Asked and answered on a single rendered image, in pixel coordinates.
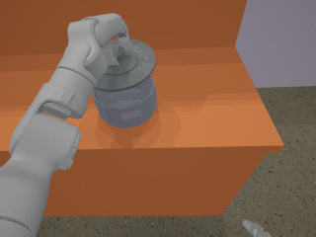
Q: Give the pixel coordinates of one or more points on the knob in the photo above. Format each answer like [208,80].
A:
[118,52]

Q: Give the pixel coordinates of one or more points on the right robot hand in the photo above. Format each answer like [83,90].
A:
[255,229]

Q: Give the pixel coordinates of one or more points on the left robot hand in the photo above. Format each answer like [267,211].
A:
[117,27]

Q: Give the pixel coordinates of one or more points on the table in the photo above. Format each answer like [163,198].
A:
[210,129]

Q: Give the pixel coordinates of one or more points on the left robot upper arm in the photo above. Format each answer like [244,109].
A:
[47,144]

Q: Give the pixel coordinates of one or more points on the pot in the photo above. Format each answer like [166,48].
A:
[127,108]

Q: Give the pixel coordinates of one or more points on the left robot forearm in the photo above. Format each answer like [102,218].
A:
[68,90]

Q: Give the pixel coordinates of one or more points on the lid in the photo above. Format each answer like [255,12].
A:
[136,67]

